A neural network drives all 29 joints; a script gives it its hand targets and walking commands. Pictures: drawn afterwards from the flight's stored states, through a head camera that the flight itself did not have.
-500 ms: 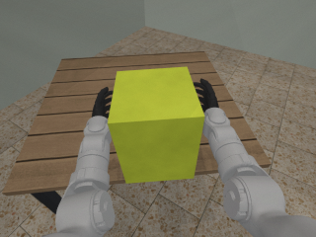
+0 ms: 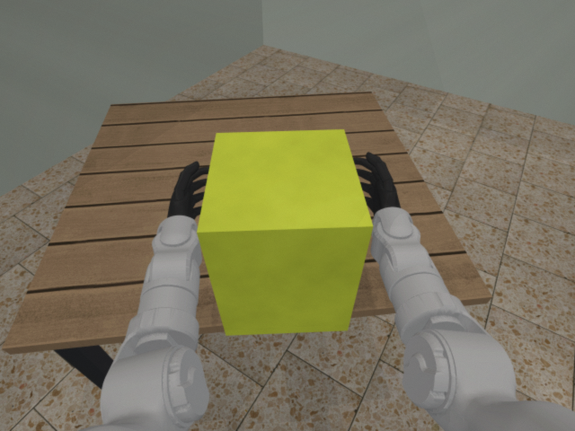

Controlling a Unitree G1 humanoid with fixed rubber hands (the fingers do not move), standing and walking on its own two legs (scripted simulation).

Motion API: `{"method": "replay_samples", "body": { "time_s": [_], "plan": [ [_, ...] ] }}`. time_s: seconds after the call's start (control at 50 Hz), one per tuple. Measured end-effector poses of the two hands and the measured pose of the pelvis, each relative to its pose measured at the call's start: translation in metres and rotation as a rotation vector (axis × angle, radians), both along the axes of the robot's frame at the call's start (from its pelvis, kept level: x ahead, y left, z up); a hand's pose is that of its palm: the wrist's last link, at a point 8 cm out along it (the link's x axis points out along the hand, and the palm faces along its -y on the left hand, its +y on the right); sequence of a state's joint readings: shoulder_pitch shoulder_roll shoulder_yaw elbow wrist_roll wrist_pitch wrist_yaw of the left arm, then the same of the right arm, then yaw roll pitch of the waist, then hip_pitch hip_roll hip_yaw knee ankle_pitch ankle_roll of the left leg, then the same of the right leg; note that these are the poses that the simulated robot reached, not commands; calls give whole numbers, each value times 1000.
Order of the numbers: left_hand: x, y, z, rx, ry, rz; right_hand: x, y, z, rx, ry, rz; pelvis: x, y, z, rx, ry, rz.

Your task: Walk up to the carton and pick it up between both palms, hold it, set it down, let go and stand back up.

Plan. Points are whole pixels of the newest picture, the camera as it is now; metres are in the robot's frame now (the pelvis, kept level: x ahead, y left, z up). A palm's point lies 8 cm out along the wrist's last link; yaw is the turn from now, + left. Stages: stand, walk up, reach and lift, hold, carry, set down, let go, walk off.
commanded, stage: set down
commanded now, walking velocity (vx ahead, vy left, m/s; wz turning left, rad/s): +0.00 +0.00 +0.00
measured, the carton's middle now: (283, 234) +0.39 +0.03 +0.05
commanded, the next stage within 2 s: none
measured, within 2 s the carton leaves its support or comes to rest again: neither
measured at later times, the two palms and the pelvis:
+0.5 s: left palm (184, 216) +0.39 +0.17 +0.10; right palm (384, 209) +0.39 -0.12 +0.11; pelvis +0.00 +0.00 +0.00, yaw +0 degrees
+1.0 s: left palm (190, 239) +0.40 +0.18 +0.04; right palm (376, 219) +0.41 -0.12 +0.07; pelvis +0.00 +0.01 +0.00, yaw +0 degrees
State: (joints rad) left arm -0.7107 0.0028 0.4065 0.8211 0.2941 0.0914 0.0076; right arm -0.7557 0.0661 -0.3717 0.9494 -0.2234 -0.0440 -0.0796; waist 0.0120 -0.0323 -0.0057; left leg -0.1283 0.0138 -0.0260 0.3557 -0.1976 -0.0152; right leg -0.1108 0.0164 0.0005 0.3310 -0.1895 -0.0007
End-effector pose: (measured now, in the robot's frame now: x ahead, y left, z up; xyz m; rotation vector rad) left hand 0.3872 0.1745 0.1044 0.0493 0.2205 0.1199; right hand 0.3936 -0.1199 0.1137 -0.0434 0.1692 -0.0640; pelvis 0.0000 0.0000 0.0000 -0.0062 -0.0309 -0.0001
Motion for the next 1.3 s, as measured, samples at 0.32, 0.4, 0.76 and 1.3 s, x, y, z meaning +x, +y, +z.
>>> {"method": "replay_samples", "body": {
  "time_s": [0.32,0.4,0.76,1.3],
  "plan": [
    [1,0,-2,-2,-22,-23,-2,-3,-5,10,-15,3,-1,-1,0,1,1,0],
    [1,0,-3,-4,-26,-23,-1,-3,-5,8,-20,5,-1,-1,0,2,2,0],
    [2,0,-11,-7,-27,-18,1,-5,-9,-1,-22,20,-1,-1,0,2,3,-1],
    [16,18,-55,-122,44,119,29,-9,-43,-10,42,9,11,18,-4,-24,194,-7]
  ]
}}
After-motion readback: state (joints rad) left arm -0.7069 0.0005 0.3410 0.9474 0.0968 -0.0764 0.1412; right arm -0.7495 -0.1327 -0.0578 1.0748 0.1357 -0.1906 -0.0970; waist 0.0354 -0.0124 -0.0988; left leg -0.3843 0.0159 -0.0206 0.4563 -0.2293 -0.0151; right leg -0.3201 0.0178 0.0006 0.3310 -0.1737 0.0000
